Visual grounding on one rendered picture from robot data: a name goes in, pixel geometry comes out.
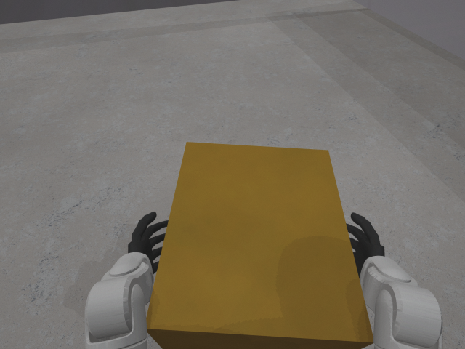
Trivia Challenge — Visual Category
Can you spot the robot right forearm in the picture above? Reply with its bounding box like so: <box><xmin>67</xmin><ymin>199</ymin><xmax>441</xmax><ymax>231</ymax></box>
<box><xmin>360</xmin><ymin>256</ymin><xmax>443</xmax><ymax>349</ymax></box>

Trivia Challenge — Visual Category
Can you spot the right robot hand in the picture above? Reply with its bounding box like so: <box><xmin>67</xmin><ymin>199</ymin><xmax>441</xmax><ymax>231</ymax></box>
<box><xmin>346</xmin><ymin>212</ymin><xmax>385</xmax><ymax>278</ymax></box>

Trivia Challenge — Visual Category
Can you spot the left robot hand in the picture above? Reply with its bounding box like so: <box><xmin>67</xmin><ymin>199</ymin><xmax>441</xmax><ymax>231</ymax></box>
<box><xmin>128</xmin><ymin>212</ymin><xmax>168</xmax><ymax>274</ymax></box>

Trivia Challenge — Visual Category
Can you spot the robot left forearm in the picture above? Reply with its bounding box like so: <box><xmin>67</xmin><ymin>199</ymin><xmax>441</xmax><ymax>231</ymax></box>
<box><xmin>85</xmin><ymin>252</ymin><xmax>154</xmax><ymax>349</ymax></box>

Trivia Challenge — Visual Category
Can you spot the carton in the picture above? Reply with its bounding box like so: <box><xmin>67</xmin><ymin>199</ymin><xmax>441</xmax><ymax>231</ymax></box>
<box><xmin>146</xmin><ymin>142</ymin><xmax>373</xmax><ymax>349</ymax></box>

